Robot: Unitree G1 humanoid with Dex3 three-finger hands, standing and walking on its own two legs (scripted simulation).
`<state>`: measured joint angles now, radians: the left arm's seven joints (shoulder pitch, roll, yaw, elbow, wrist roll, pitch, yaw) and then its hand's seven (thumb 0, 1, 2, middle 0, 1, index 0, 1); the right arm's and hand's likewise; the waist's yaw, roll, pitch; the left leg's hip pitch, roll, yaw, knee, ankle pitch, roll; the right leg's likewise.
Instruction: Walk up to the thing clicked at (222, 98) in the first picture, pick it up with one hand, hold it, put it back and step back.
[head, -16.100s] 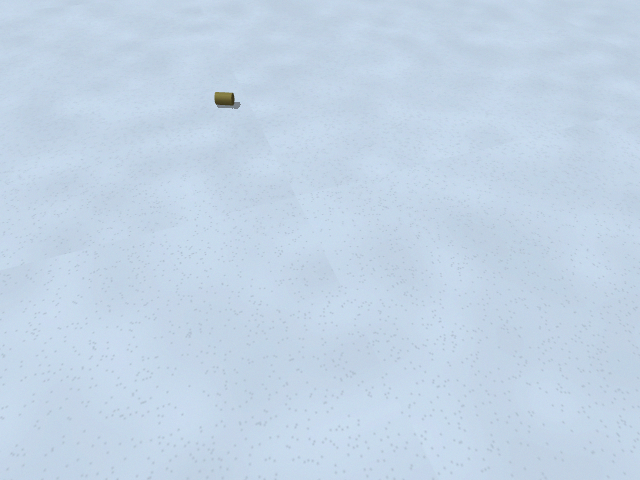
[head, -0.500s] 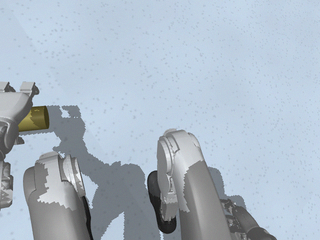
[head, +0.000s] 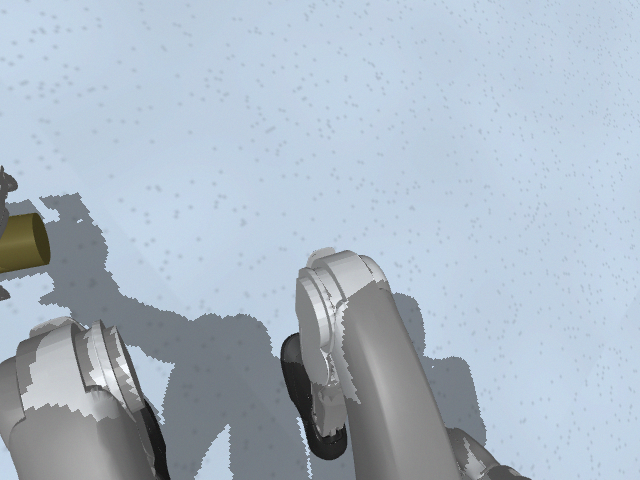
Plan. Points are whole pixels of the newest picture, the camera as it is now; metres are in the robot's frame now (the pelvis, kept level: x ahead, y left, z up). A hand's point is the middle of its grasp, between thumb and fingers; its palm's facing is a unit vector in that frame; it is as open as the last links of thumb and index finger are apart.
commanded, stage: rest palm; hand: left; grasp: from above
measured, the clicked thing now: out of the picture +0.43 +0.29 -0.25
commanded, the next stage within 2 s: close in 0.86 s
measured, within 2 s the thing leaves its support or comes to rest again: neither
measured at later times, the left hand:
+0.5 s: hand out of the picture +0.41 +0.29 -0.22, palm faces -0.46 -0.09 -0.88, open 14.0 cm
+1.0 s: hand out of the picture +0.42 +0.28 -0.22, palm faces -0.45 -0.10 -0.89, open 13.9 cm
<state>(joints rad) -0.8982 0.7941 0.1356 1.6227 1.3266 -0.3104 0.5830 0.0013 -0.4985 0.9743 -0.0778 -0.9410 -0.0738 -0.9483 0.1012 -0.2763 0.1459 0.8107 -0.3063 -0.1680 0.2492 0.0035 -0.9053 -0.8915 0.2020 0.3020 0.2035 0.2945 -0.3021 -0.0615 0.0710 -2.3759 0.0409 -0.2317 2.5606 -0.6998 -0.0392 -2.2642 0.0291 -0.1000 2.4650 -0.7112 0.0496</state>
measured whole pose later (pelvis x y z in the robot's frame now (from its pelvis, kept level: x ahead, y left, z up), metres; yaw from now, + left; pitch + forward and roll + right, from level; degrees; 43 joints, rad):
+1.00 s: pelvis +0.00 +0.00 +0.00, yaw -2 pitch +27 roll -11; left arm -0.94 0.81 0.07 1.71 1.30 -0.26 0.67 0.00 -0.48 1.02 -0.14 -0.90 -0.11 -0.94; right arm 0.04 -0.31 0.18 0.79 -0.31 -0.24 0.30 0.00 -0.91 -0.90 0.20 0.30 0.20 0.29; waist -0.31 -0.09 0.09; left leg -2.36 0.04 -0.26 2.57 -0.71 -0.03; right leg -2.23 0.04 -0.13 2.44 -0.70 0.06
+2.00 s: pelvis -0.01 +0.01 +0.00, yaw -2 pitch +26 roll -12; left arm -0.92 0.83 0.06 1.68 1.31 -0.28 0.67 0.00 0.06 0.62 -0.53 -0.63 -0.54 -0.62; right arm 0.05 -0.32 0.20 0.77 -0.31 -0.24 0.29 0.00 -0.90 -0.89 0.20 0.30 0.20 0.29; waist -0.31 -0.10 0.10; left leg -2.36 0.04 -0.27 2.58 -0.70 -0.03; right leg -2.23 0.05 -0.13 2.44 -0.69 0.07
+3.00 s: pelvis +0.00 +0.00 +0.01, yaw -1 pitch +30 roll -11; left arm -0.79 0.74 0.11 1.39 1.29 -0.26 0.55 0.00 0.09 0.29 -0.87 -0.17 -0.86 -0.22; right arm 0.12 -0.30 0.10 0.77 -0.25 -0.17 0.27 0.00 -0.92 -0.90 0.20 0.30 0.20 0.29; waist -0.26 -0.04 0.01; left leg -2.38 0.04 -0.23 2.55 -0.71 -0.03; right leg -2.26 0.04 -0.10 2.44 -0.71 0.06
